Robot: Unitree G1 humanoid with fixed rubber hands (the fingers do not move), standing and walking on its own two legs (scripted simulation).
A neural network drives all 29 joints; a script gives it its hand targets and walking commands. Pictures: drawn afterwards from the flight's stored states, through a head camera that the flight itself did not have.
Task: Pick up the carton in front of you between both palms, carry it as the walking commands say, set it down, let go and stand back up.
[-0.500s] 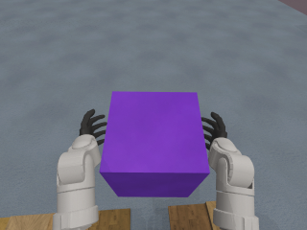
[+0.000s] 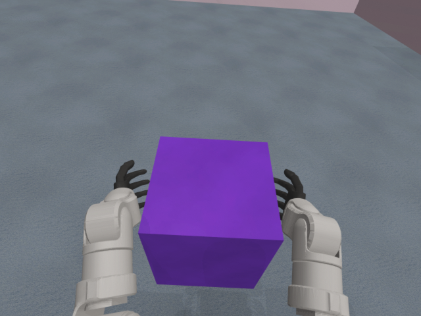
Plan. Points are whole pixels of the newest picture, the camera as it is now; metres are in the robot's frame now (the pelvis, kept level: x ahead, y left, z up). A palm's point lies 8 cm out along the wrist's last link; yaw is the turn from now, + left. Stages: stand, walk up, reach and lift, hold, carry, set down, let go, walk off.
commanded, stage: carry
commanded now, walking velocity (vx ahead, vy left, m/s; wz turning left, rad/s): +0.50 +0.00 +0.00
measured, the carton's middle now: (209, 216) +0.34 -0.01 +0.02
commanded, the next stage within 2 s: none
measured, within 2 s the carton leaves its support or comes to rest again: neither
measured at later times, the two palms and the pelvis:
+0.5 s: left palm (165, 109) +0.62 +0.10 +0.08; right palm (277, 115) +0.63 -0.21 +0.07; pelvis +0.30 -0.06 +0.00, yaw +1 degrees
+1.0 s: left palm (164, 64) +0.90 +0.13 +0.07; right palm (252, 71) +0.89 -0.17 +0.08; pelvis +0.62 -0.01 +0.00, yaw -1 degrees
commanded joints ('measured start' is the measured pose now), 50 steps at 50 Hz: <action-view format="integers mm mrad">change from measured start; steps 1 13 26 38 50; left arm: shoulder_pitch -623 -340 -482 -354 80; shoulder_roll -858 -629 -709 -705 -863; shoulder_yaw -612 -572 -660 -672 -789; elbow -95 -120 -227 -253 -566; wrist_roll -137 -120 -204 -178 -188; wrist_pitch -46 -47 -96 -14 31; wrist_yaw -10 2 -29 -24 -63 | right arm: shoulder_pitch -704 -480 -536 -385 -14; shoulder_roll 792 616 682 657 800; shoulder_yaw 632 655 653 632 789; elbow -147 -188 -187 -196 -582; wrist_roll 209 165 147 147 249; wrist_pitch -54 -41 -68 7 47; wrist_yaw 22 -31 -37 -16 68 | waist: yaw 1 94 79 4 34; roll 229 -49 -69 -67 141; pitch -353 -436 -325 -356 -313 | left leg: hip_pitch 459 -47 -439 334 506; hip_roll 255 28 59 -31 248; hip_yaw -356 -8 -60 92 -173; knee -186 517 418 -151 -357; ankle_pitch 274 28 55 263 433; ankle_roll -52 -181 -284 -213 -122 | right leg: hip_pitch -241 629 681 496 -153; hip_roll -60 -210 -219 -134 -79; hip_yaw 41 183 142 -102 -50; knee -62 -613 -854 -433 -253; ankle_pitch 82 644 669 979 188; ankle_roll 30 -16 -149 -2 68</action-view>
